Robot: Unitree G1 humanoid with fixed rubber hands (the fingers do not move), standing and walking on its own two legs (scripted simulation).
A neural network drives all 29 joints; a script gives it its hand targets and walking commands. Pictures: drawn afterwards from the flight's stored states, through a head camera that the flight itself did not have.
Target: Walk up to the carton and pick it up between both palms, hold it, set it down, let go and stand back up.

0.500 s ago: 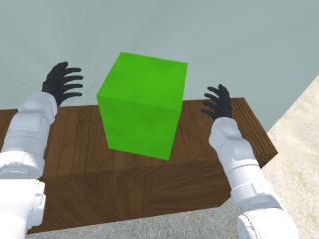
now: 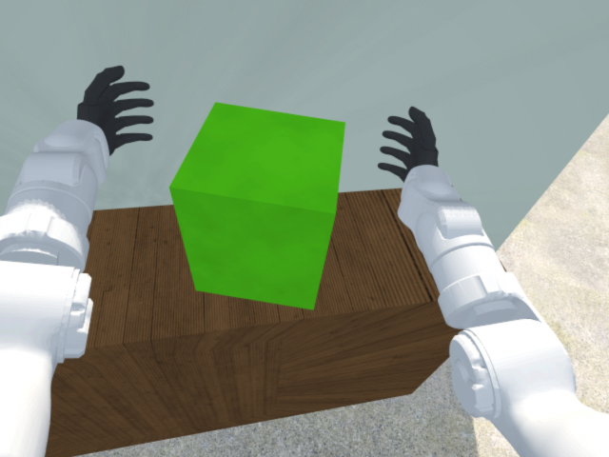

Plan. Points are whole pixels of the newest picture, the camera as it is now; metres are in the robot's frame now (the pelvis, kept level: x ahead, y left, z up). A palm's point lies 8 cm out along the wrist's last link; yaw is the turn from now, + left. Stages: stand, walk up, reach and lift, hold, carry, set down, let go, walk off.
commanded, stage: reach and lift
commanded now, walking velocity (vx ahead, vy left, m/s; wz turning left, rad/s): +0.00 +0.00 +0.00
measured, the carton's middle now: (266, 210) +0.50 +0.02 +0.01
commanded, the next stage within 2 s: none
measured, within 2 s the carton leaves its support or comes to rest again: neither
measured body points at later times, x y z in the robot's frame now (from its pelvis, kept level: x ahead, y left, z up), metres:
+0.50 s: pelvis +0.00 -0.02 +0.00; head +0.05 +0.03 +0.44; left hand +0.51 +0.19 +0.16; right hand +0.45 -0.18 +0.16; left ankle -0.01 +0.10 -0.75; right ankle +0.00 -0.14 -0.75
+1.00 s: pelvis +0.00 +0.00 -0.01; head +0.08 +0.04 +0.43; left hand +0.50 +0.19 +0.08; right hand +0.44 -0.17 +0.08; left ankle -0.01 +0.10 -0.75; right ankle +0.00 -0.14 -0.75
